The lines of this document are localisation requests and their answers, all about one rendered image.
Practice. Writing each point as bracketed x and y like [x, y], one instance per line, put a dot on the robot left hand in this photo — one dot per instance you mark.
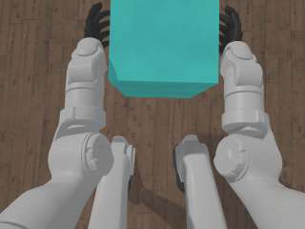
[93, 27]

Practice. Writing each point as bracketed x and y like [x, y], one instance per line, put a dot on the robot right upper arm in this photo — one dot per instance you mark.
[252, 167]

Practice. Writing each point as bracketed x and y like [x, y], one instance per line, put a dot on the carton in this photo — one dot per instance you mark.
[164, 48]

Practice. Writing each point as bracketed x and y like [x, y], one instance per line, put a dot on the robot left foot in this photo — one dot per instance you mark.
[129, 185]

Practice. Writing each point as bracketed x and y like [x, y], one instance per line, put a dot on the robot left upper arm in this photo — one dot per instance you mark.
[77, 163]

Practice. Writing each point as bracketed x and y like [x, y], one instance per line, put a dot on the robot right thigh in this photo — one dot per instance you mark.
[203, 205]

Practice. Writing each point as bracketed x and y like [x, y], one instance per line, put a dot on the robot right forearm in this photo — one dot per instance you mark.
[244, 110]

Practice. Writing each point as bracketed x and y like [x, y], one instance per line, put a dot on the robot right hand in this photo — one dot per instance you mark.
[232, 31]

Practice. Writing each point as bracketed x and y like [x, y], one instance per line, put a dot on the robot left forearm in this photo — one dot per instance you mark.
[85, 90]

